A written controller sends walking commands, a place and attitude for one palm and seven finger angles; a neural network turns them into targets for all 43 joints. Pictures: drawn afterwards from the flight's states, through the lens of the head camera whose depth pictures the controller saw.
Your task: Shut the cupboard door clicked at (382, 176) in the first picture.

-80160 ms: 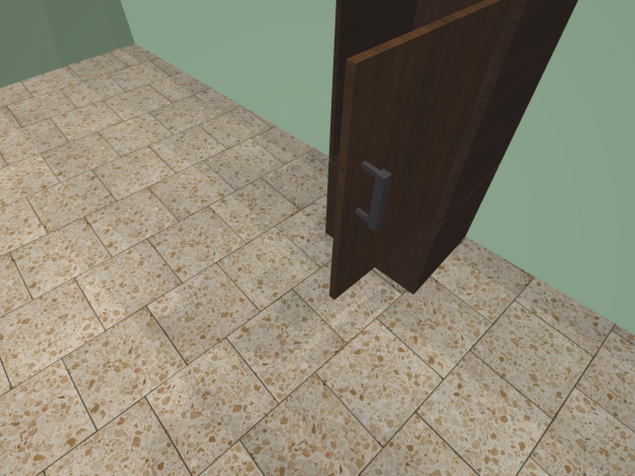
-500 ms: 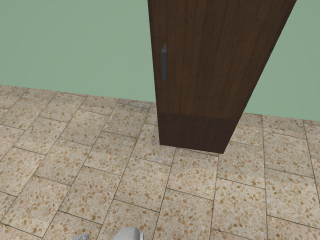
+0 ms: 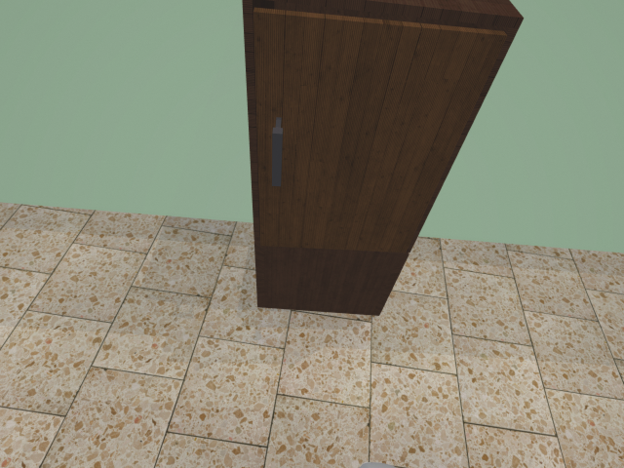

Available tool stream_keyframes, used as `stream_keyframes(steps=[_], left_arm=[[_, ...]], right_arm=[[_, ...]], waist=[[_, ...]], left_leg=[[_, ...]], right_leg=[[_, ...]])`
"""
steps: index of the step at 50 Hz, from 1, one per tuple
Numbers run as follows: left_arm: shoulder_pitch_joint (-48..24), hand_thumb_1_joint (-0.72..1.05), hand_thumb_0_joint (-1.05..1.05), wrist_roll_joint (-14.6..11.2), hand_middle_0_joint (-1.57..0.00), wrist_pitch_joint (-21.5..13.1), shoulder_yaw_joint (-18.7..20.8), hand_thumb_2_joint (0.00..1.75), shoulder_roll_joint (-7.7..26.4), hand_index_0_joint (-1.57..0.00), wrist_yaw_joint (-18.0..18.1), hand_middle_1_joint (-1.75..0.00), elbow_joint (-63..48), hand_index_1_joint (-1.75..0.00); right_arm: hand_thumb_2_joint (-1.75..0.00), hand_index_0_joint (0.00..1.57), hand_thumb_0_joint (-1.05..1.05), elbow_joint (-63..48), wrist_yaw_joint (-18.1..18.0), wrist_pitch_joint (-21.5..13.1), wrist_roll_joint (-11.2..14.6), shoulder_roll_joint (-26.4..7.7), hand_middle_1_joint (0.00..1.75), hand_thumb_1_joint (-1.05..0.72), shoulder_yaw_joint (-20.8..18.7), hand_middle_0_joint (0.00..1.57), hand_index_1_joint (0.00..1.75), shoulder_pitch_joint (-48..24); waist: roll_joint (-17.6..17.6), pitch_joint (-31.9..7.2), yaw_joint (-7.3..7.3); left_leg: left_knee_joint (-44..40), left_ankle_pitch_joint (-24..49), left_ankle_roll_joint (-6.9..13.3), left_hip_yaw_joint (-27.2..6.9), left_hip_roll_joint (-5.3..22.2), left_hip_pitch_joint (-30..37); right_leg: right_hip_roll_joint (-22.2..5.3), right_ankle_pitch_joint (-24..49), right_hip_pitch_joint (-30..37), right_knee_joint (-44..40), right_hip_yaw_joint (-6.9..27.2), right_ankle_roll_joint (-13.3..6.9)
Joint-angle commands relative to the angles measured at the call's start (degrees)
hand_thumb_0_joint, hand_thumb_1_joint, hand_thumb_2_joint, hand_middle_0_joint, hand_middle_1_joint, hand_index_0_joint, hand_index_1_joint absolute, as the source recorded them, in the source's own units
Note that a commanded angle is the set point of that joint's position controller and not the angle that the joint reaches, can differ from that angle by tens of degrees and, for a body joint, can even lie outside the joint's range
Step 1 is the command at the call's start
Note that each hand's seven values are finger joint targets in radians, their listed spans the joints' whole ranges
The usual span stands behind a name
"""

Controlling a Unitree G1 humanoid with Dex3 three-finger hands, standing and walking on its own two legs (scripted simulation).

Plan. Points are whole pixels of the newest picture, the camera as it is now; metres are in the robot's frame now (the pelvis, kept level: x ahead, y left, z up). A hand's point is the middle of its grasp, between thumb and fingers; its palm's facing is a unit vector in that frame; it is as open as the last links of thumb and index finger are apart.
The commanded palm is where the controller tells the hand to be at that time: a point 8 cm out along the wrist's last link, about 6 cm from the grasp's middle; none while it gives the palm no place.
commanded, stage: take the last steps up to it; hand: left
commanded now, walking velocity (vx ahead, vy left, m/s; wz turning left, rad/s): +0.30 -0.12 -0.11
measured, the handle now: (277, 152) +0.68 +0.10 -0.01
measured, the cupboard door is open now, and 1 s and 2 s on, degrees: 2 2 2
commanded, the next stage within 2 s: come to a stop and stand still in 0.52 s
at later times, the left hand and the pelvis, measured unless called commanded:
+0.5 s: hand out of the picture +0.15 +0.11 -0.19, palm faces +0.04 -0.98 -0.17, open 7.3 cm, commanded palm none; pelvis +0.14 -0.07 -0.01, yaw +1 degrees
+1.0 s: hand (263, 389) +0.27 +0.08 -0.19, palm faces +0.03 -0.97 -0.24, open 7.4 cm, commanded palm none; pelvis +0.23 -0.11 -0.02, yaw +1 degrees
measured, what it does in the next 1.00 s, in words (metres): walks ahead: right foot, then left foot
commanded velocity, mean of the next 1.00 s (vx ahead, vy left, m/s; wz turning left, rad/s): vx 0.04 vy -0.01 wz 0.00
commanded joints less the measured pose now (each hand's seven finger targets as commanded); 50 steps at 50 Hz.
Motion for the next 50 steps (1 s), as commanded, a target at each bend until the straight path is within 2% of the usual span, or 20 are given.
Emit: stream_keyframes(steps=[1,5,8,9,10,11,12,14,17,25,26,27,28,32,34,36,41,45,47,50], left_arm=[[-8.1,0.90,0.00,-0.2,-0.20,-2.2,-0.4,0.90,0.7,-0.20,-0.9,-0.30,-6.3,-0.30],[-8.1,0.90,0.00,-0.4,-0.20,-2.9,-0.7,0.90,0.4,-0.20,-0.9,-0.30,-5.5,-0.30],[1.7,0.90,0.00,-0.4,-0.20,-3.9,0.2,0.90,2.5,-0.20,-0.4,-0.30,-1.5,-0.30],[8.1,0.90,0.00,-0.2,-0.20,-4.7,0.9,0.90,5.7,-0.20,0.2,-0.30,0.9,-0.30],[15.0,0.90,0.00,-0.1,-0.20,-5.5,2.1,0.90,11.5,-0.20,1.2,-0.30,3.1,-0.30],[14.9,0.90,0.00,-1.0,-0.20,-5.4,1.8,0.90,12.0,-0.20,1.9,-0.30,3.3,-0.30],[11.3,0.90,0.00,-1.1,-0.20,-5.1,1.5,0.90,10.6,-0.20,2.3,-0.30,2.3,-0.30],[4.6,0.90,0.00,-0.9,-0.20,-5.6,0.3,0.90,5.9,-0.20,2.8,-0.30,1.3,-0.30],[0.6,0.90,0.00,-0.6,-0.20,-6.5,-0.8,0.90,2.1,-0.20,3.2,-0.30,0.7,-0.30],[1.9,0.90,0.00,-1.2,-0.20,-6.4,-0.7,0.90,2.4,-0.20,3.1,-0.30,3.4,-0.30],[2.9,0.90,0.00,-1.4,-0.20,-6.2,-1.1,0.90,1.0,-0.20,2.9,-0.30,3.5,-0.30],[4.8,0.90,0.00,-1.5,-0.20,-5.8,-1.5,0.90,-1.8,-0.20,2.8,-0.30,2.6,-0.30],[3.4,0.90,0.00,-1.6,-0.20,-5.9,-1.9,0.90,-1.3,-0.20,2.7,-0.30,1.1,-0.30],[1.9,0.90,0.00,-0.8,-0.20,-5.0,-1.5,0.90,-1.2,-0.20,2.5,-0.30,2.4,-0.30],[5.1,0.90,0.00,-1.3,-0.20,-3.9,-2.1,0.90,-3.4,-0.20,3.0,-0.30,3.7,-0.30],[5.4,0.90,0.00,-1.4,-0.20,-3.1,-2.4,0.90,-3.3,-0.20,3.5,-0.30,3.8,-0.30],[6.9,0.90,0.00,-0.7,-0.20,-2.5,-1.2,0.90,0.7,-0.20,3.8,-0.30,3.3,-0.30],[2.9,0.90,0.00,-0.4,-0.20,-3.0,-0.5,0.90,7.6,-0.20,3.9,-0.30,1.5,-0.30],[3.0,0.90,0.00,-0.2,-0.20,-3.3,-0.1,0.90,6.8,-0.20,4.7,-0.30,1.5,-0.30],[2.7,0.90,0.00,0.0,-0.20,-3.2,0.7,0.90,7.2,-0.20,5.4,-0.30,0.6,-0.30]], right_arm=[[-0.90,0.20,0.00,-0.4,-0.4,-0.9,-0.3,-12.1,0.30,-0.90,-3.9,0.20,0.30,6.5],[-0.90,0.20,0.00,0.5,0.2,-0.6,-0.4,-13.0,0.30,-0.90,-4.3,0.20,0.30,5.1],[-0.90,0.20,0.00,0.9,0.6,-0.2,0.0,-12.1,0.30,-0.90,-4.1,0.20,0.30,2.3],[-0.90,0.20,0.00,0.8,1.1,-0.4,0.7,-10.1,0.30,-0.90,-3.7,0.20,0.30,2.0],[-0.90,0.20,0.00,-1.1,1.5,-0.7,1.3,-4.8,0.30,-0.90,-2.3,0.20,0.30,0.8],[-0.90,0.20,0.00,-2.1,1.3,-0.3,1.0,-7.1,0.30,-0.90,-2.6,0.20,0.30,-1.8],[-0.90,0.20,0.00,-2.3,1.7,-0.1,1.0,-6.7,0.30,-0.90,-3.0,0.20,0.30,-2.7],[-0.90,0.20,0.00,-0.1,1.4,0.2,0.6,-6.7,0.30,-0.90,-3.2,0.20,0.30,-1.3],[-0.90,0.20,0.00,1.2,1.8,0.7,0.1,-4.1,0.30,-0.90,-2.8,0.20,0.30,1.3],[-0.90,0.20,0.00,1.8,1.8,-0.7,0.1,-3.8,0.30,-0.90,-2.1,0.20,0.30,3.1],[-0.90,0.20,0.00,3.0,1.5,-1.3,-0.1,-6.3,0.30,-0.90,-2.5,0.20,0.30,6.6],[-0.90,0.20,0.00,3.5,1.1,-1.6,-0.7,-11.3,0.30,-0.90,-3.7,0.20,0.30,11.0],[-0.90,0.20,0.00,3.3,0.5,-1.0,-0.7,-13.9,0.30,-0.90,-4.1,0.20,0.30,13.1],[-0.90,0.20,0.00,0.6,-0.6,-1.1,0.2,-7.0,0.30,-0.90,-1.7,0.20,0.30,1.3],[-0.90,0.20,0.00,0.2,-1.1,-1.2,0.4,-6.4,0.30,-0.90,-1.0,0.20,0.30,-2.6],[-0.90,0.20,0.00,0.3,-1.3,-0.5,0.7,-7.7,0.30,-0.90,-1.4,0.20,0.30,-3.7],[-0.90,0.20,0.00,0.6,-0.8,2.0,1.5,-8.6,0.30,-0.90,-3.0,0.20,0.30,-6.5],[-0.90,0.20,0.00,0.6,0.3,4.1,1.8,-4.3,0.30,-0.90,-3.5,0.20,0.30,-2.8],[-0.90,0.20,0.00,-0.1,0.0,4.6,1.6,-4.9,0.30,-0.90,-3.6,0.20,0.30,-4.2],[-0.90,0.20,0.00,-1.2,0.1,4.2,2.0,-6.0,0.30,-0.90,-3.4,0.20,0.30,-7.1]], waist=[[10.1,2.3,-3.03],[12.5,2.2,-2.51],[7.5,-0.8,2.74],[-0.3,-3.9,5.76],[-17.4,-6.5,8.25],[-13.7,-4.6,7.97],[-5.8,0.2,6.17],[-9.9,2.2,2.80],[-3.1,2.0,-1.15],[-0.7,0.4,-2.85],[4.3,-1.7,-3.85],[16.2,-3.1,-4.68],[18.5,-3.8,-5.50],[8.9,3.8,-0.11],[8.0,-0.6,2.03],[8.3,-3.5,1.56],[6.9,-1.6,2.86],[-5.6,-1.2,0.48],[-11.5,-3.1,2.13],[-9.2,-5.7,3.56]], left_leg=[[-10.5,1.6,7.3,-10.7,15.2,6.6],[-8.1,2.2,7.0,-8.5,14.6,2.1],[1.9,0.4,3.4,-4.6,10.2,-6.0],[12.9,-1.1,1.4,0.0,5.9,-13.5],[29.4,-20.4,-0.8,3.6,-2.3,-26.4],[39.7,-23.2,0.2,-3.3,-1.4,-28.4],[42.6,-18.6,0.5,-5.2,0.1,-29.6],[44.9,-12.0,-0.2,-6.6,2.4,-28.0],[37.5,-7.9,-1.2,-5.5,2.6,-20.6],[8.4,5.0,-1.4,-1.5,-1.8,-2.2],[5.5,7.6,-0.5,-5.6,0.1,4.8],[0.7,8.6,4.1,-21.5,11.7,10.4],[-5.2,11.7,10.2,-32.6,20.4,12.6],[-6.4,21.7,9.3,-19.0,14.9,-1.7],[-2.9,38.8,7.5,-9.9,11.5,-1.3],[-0.6,41.1,7.3,-8.2,10.8,0.9],[3.9,19.5,3.3,-6.8,6.6,-4.0],[19.6,-11.6,-1.8,-2.4,-4.5,-5.0],[30.0,-20.0,-1.8,-5.9,-3.9,-10.4],[35.6,-20.9,-2.5,-9.3,-4.6,-16.6]], right_leg=[[-2.6,1.1,-7.5,-9.3,-1.2,0.1],[-1.2,0.2,2.3,-19.8,-4.3,-0.8],[1.6,6.1,20.7,-31.4,-5.7,-2.2],[-3.1,1.8,32.1,-35.9,0.1,-4.1],[-17.0,-4.7,40.1,-42.7,19.9,-9.5],[-20.9,-6.7,33.8,-47.6,25.2,-12.9],[-20.3,-6.8,29.6,-48.5,20.7,-13.4],[-17.1,-3.7,23.0,-48.2,16.7,-13.4],[-13.6,10.0,16.7,-47.0,4.6,-12.5],[-9.4,9.4,13.7,-37.7,1.0,-10.0],[-6.5,9.4,10.5,-29.0,-0.5,-8.1],[-0.4,-3.0,1.9,-16.2,-4.8,-5.0],[2.7,-16.5,-4.2,-3.7,-5.2,-3.8],[-3.3,-6.8,-1.8,2.0,0.9,-2.1],[-2.9,-3.4,6.1,-8.0,0.5,-0.4],[-1.6,-1.1,10.0,-16.4,-1.7,0.1],[-1.7,17.0,16.0,-29.6,0.0,-0.9],[-17.4,35.7,12.4,-37.2,13.8,-10.5],[-18.7,48.7,17.7,-36.4,15.1,-14.1],[-19.1,56.4,25.8,-33.6,13.6,-15.1]])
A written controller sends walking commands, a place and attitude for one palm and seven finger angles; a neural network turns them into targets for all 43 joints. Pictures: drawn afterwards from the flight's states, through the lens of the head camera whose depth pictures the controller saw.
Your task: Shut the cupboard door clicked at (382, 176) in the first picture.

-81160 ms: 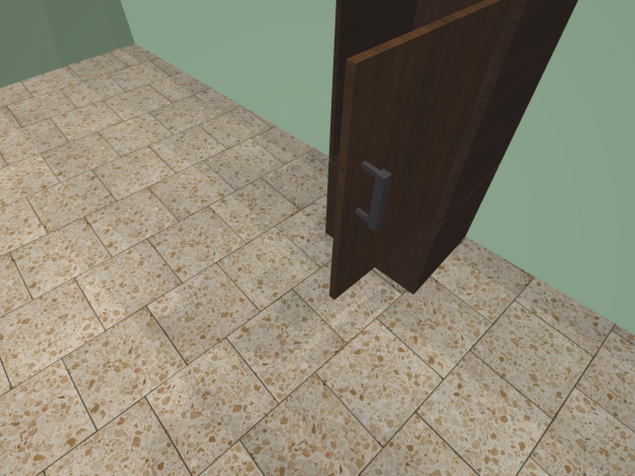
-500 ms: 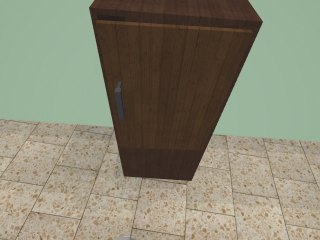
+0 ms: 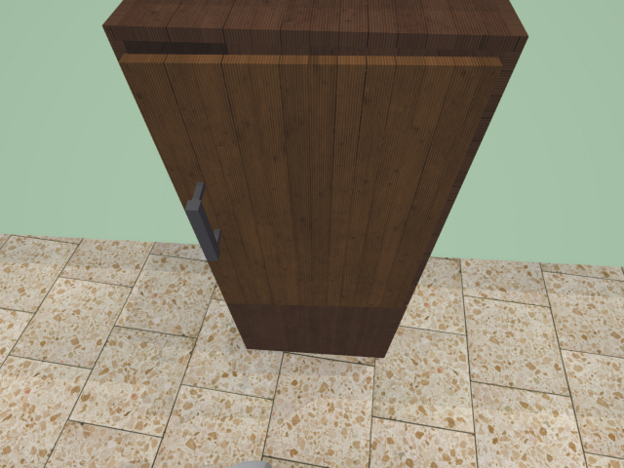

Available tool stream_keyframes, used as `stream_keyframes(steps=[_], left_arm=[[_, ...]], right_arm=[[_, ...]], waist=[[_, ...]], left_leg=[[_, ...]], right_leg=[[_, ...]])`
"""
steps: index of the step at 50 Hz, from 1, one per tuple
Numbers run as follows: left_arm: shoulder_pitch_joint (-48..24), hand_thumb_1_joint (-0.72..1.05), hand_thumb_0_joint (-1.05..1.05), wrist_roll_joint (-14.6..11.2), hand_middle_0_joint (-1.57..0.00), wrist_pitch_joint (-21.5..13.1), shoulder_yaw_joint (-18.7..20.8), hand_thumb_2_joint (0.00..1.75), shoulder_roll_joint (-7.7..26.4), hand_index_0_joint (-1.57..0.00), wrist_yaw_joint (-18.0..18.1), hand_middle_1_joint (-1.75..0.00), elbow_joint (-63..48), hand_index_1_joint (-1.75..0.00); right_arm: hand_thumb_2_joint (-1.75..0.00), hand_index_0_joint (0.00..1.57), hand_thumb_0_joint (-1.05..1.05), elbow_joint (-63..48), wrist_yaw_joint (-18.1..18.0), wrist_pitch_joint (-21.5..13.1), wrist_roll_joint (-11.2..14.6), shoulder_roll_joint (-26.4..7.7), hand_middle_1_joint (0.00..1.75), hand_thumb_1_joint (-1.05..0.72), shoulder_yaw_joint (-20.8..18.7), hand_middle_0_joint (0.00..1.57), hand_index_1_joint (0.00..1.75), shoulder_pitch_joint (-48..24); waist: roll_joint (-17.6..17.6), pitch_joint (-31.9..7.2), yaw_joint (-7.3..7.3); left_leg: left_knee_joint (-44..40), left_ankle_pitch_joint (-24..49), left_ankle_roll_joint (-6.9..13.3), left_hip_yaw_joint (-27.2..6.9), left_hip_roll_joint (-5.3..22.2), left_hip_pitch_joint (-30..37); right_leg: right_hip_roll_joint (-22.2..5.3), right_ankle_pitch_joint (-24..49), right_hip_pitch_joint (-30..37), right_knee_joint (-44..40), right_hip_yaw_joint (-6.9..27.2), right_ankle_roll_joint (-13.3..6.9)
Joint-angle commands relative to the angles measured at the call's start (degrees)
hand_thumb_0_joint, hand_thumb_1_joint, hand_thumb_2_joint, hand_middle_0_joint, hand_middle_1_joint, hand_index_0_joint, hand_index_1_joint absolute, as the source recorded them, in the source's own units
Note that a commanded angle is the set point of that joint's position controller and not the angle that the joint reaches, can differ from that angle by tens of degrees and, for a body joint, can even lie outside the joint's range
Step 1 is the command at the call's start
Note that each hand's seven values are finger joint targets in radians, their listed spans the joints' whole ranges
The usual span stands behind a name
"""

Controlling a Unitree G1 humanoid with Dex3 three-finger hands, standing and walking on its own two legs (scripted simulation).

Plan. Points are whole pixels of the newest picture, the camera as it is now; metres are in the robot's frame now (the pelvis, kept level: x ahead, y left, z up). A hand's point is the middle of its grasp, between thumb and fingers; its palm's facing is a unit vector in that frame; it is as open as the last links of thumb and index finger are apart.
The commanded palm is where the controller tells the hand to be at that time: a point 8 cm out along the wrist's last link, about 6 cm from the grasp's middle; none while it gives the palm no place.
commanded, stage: come to a stop and stand still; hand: left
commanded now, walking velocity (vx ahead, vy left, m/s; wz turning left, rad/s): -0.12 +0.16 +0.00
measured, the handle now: (206, 223) +0.45 +0.20 +0.00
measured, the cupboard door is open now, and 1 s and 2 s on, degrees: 2 2 2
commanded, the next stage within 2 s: look again from close up in 0.68 s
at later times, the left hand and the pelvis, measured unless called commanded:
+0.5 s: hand out of the picture +0.01 +0.26 -0.16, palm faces -0.03 -0.95 -0.30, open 7.4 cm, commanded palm none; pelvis -0.04 +0.06 +0.00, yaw -3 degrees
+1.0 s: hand out of the picture +0.00 +0.23 -0.16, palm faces -0.05 -0.97 -0.23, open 7.3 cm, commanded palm none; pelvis -0.02 +0.05 +0.01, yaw -2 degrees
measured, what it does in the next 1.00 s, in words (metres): steps on the spot: left foot, then right foot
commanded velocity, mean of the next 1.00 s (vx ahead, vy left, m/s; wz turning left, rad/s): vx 0.00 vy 0.01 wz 0.00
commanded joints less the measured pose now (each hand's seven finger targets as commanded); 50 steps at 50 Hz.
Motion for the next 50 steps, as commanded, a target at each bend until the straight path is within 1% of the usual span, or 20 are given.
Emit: stream_keyframes(steps=[1,4,6,8,9,10,11,12,13,14,16,18,19,21,22,23,26,27,30,50], left_arm=[[5.3,0.90,0.00,0.2,-0.20,-0.8,3.5,0.90,12.2,-0.20,1.4,-0.30,-2.9,-0.30],[4.1,0.90,0.00,0.3,-0.20,-0.6,3.8,0.90,12.4,-0.20,1.4,-0.30,-4.0,-0.30],[2.6,0.90,0.00,0.3,-0.20,-0.4,3.7,0.90,12.3,-0.20,1.2,-0.30,-4.4,-0.30],[0.8,0.90,0.00,-0.3,-0.20,-0.1,3.6,0.90,11.4,-0.20,1.1,-0.30,-4.7,-0.30],[3.6,0.90,0.00,-1.4,-0.20,-1.5,1.9,0.90,11.3,-0.20,3.6,-0.30,-5.6,-0.30],[3.1,0.90,0.00,-1.6,-0.20,-0.6,1.1,0.90,9.9,-0.20,2.8,-0.30,-8.0,-0.30],[3.5,0.90,0.00,-1.4,-0.20,0.0,0.9,0.90,8.3,-0.20,2.0,-0.30,-7.8,-0.30],[3.0,0.90,0.00,-0.8,-0.20,0.6,0.5,0.90,6.9,-0.20,1.6,-0.30,-7.9,-0.30],[0.7,0.90,0.00,-0.5,-0.20,1.4,0.1,0.90,7.2,-0.20,1.3,-0.30,-8.0,-0.30],[0.6,0.90,0.00,-0.4,-0.20,1.7,0.1,0.90,7.4,-0.20,1.0,-0.30,-7.8,-0.30],[3.8,0.90,0.00,-0.4,-0.20,1.3,0.0,0.90,6.5,-0.20,0.1,-0.30,-7.1,-0.30],[6.6,0.90,0.00,-0.3,-0.20,0.2,-0.2,0.90,6.1,-0.20,-0.3,-0.30,-6.4,-0.30],[6.0,0.90,0.00,-0.3,-0.20,-0.5,-0.5,0.90,7.1,-0.20,-0.3,-0.30,-6.6,-0.30],[4.0,0.90,0.00,-0.4,-0.20,-1.4,-0.8,0.90,9.4,-0.20,-0.2,-0.30,-7.8,-0.30],[2.8,0.90,0.00,-0.5,-0.20,-1.7,-0.6,0.90,9.7,-0.20,-0.2,-0.30,-7.9,-0.30],[2.0,0.90,0.00,-0.6,-0.20,-1.8,-0.6,0.90,9.5,-0.20,-0.1,-0.30,-8.1,-0.30],[2.8,0.90,0.00,-0.7,-0.20,-1.3,-0.8,0.90,7.8,-0.20,0.0,-0.30,-8.2,-0.30],[3.3,0.90,0.00,-0.6,-0.20,-1.3,-0.8,0.90,7.8,-0.20,-0.1,-0.30,-8.0,-0.30],[5.1,0.90,0.00,-0.6,-0.20,-1.2,-1.0,0.90,7.2,-0.20,-0.1,-0.30,-6.7,-0.30],[5.8,0.90,0.00,-1.3,-0.20,-2.4,-2.1,0.90,5.6,-0.20,0.1,-0.30,0.3,-0.30]], right_arm=[[-0.90,0.20,0.00,-4.1,0.1,-0.7,0.1,-4.4,0.30,-0.90,-0.9,0.20,0.30,1.5],[-0.90,0.20,0.00,-4.4,0.6,-0.8,0.0,-3.6,0.30,-0.90,-0.5,0.20,0.30,1.1],[-0.90,0.20,0.00,-4.0,0.7,-1.0,0.0,-3.6,0.30,-0.90,-0.4,0.20,0.30,3.5],[-0.90,0.20,0.00,-2.2,0.7,-1.6,-0.2,-3.8,0.30,-0.90,-0.2,0.20,0.30,8.2],[-0.90,0.20,0.00,-7.0,0.5,-3.5,0.3,-8.2,0.30,-0.90,-1.4,0.20,0.30,6.2],[-0.90,0.20,0.00,-9.8,0.5,-3.7,-0.6,-8.1,0.30,-0.90,-1.4,0.20,0.30,4.3],[-0.90,0.20,0.00,-10.7,0.6,-3.0,-1.2,-9.6,0.30,-0.90,-1.3,0.20,0.30,1.5],[-0.90,0.20,0.00,-12.2,0.6,-2.6,-1.9,-9.6,0.30,-0.90,-0.9,0.20,0.30,1.7],[-0.90,0.20,0.00,-12.8,0.4,-2.7,-1.8,-8.3,0.30,-0.90,-0.6,0.20,0.30,1.0],[-0.90,0.20,0.00,-12.9,0.2,-2.6,-1.7,-7.5,0.30,-0.90,-0.1,0.20,0.30,-0.2],[-0.90,0.20,0.00,-14.1,0.6,-2.7,-1.6,-7.8,0.30,-0.90,0.3,0.20,0.30,-1.7],[-0.90,0.20,0.00,-14.1,0.5,-3.0,-1.3,-7.7,0.30,-0.90,0.5,0.20,0.30,-1.2],[-0.90,0.20,0.00,-13.8,0.6,-3.1,-0.9,-7.4,0.30,-0.90,0.7,0.20,0.30,0.3],[-0.90,0.20,0.00,-12.8,0.8,-3.4,-0.6,-6.1,0.30,-0.90,1.0,0.20,0.30,4.5],[-0.90,0.20,0.00,-11.8,0.8,-3.5,-0.8,-5.8,0.30,-0.90,1.0,0.20,0.30,6.1],[-0.90,0.20,0.00,-11.2,0.8,-3.7,-0.8,-6.4,0.30,-0.90,1.0,0.20,0.30,7.1],[-0.90,0.20,0.00,-10.1,0.8,-4.3,-1.1,-6.9,0.30,-0.90,0.8,0.20,0.30,6.7],[-0.90,0.20,0.00,-9.9,0.8,-4.6,-1.1,-7.0,0.30,-0.90,0.9,0.20,0.30,6.1],[-0.90,0.20,0.00,-8.8,0.7,-4.8,-1.1,-7.1,0.30,-0.90,1.5,0.20,0.30,5.4],[-0.90,0.20,0.00,1.2,0.0,-5.4,-0.6,-4.3,0.30,-0.90,3.2,0.20,0.30,10.2]], waist=[[-11.8,-11.8,2.69],[-11.3,-12.8,2.57],[-12.3,-12.5,1.14],[-10.2,-12.8,-1.15],[5.7,-23.5,-2.45],[14.4,-20.2,-0.94],[20.5,-15.9,0.68],[17.9,-10.9,0.49],[20.6,-4.9,-0.35],[16.9,0.1,0.43],[7.8,3.6,2.14],[-0.7,1.6,3.18],[-4.6,0.6,1.97],[-6.5,-2.3,-1.13],[-5.9,-5.0,-2.02],[-8.9,-6.7,-2.17],[-5.1,-4.7,-1.05],[-0.9,-4.4,-0.50],[1.1,-4.2,0.40],[-0.9,-4.7,-0.10]], left_leg=[[8.5,-3.6,-1.2,-4.3,-0.3,-7.7],[0.4,0.4,-1.7,-2.8,-0.6,-4.8],[-8.8,5.3,-1.6,-1.8,-0.7,-0.5],[-23.9,19.1,-1.4,-0.6,-0.4,9.8],[-23.8,27.7,-1.5,1.8,3.5,11.4],[-24.6,33.8,1.0,-4.4,7.0,10.7],[-22.8,41.6,4.3,-7.2,11.3,11.3],[-23.6,40.5,6.9,-7.0,13.8,7.9],[-27.0,37.9,7.3,-8.3,12.1,1.1],[-28.5,32.3,7.7,-8.7,11.8,-5.1],[-29.2,20.8,7.9,-8.4,11.2,-9.5],[-26.8,16.3,6.7,-7.7,9.5,-6.8],[-25.7,12.0,5.2,-7.0,7.1,-4.4],[-23.4,9.5,3.8,-4.7,2.8,3.3],[-23.7,12.1,3.7,-4.3,3.0,6.8],[-24.0,13.4,3.9,-4.6,3.9,8.0],[-30.1,9.5,4.6,-7.4,6.2,4.6],[-32.1,9.4,4.7,-7.9,6.7,3.2],[-33.8,9.0,4.5,-8.0,6.9,2.0],[-30.4,22.8,3.5,-4.1,6.1,7.6]], right_leg=[[-17.9,51.9,17.5,-7.2,14.1,-13.4],[-15.9,46.6,16.8,-7.0,11.9,-11.7],[-14.5,39.3,13.9,-6.5,11.2,-10.2],[-11.3,25.6,8.2,-3.5,8.7,-5.8],[-8.7,39.0,16.3,5.5,6.5,-3.0],[-4.8,15.4,8.2,9.5,2.2,-1.9],[-1.6,-6.5,-0.5,9.1,-0.4,-1.3],[0.0,-12.2,-4.3,10.9,-1.4,-1.2],[0.9,-14.1,-4.0,14.6,-0.5,-0.8],[0.5,-13.8,-3.2,16.0,0.9,-1.0],[0.3,-8.2,-1.3,13.5,0.7,-1.1],[0.2,-1.4,1.4,2.4,1.6,-1.2],[-1.2,-0.3,0.5,-3.3,5.7,-2.0],[-6.0,-4.1,-4.6,-9.0,12.5,-5.0],[-5.7,-3.1,-5.1,-8.4,11.9,-5.2],[-4.3,-3.3,-4.1,-7.7,10.2,-4.3],[-2.0,-4.2,-2.0,-6.5,7.1,-2.8],[-1.6,-2.3,-0.3,-5.4,6.0,-2.7],[-1.6,-0.2,1.8,-5.1,5.5,-2.6],[-4.0,8.5,5.9,-9.3,5.9,-2.6]])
